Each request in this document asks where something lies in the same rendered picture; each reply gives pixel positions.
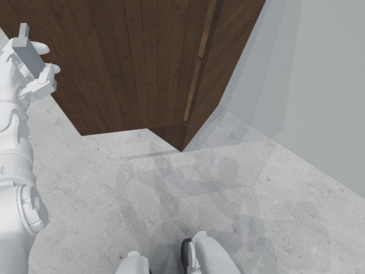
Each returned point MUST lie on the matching handle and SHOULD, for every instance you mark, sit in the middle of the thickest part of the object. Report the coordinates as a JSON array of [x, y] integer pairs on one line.
[[28, 54]]

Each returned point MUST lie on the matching cupboard door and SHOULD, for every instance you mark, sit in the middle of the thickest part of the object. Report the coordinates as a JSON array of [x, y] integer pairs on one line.
[[124, 64]]

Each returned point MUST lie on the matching left robot hand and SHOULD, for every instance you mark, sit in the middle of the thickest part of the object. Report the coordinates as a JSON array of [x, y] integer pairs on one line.
[[13, 80]]

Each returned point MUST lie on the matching right robot shin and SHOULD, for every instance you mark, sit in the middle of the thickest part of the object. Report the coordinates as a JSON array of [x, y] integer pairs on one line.
[[190, 269]]

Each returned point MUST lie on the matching robot shin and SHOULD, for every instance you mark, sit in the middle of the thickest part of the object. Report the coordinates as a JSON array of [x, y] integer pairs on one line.
[[133, 253], [190, 269]]

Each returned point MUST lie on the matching robot left forearm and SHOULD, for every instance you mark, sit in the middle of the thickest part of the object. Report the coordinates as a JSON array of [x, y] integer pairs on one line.
[[16, 152]]

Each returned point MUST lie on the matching robot left upper arm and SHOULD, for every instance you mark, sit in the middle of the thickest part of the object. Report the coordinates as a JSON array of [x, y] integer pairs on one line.
[[22, 216]]

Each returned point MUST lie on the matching left robot shin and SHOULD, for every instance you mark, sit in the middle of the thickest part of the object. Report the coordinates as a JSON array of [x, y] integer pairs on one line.
[[133, 253]]

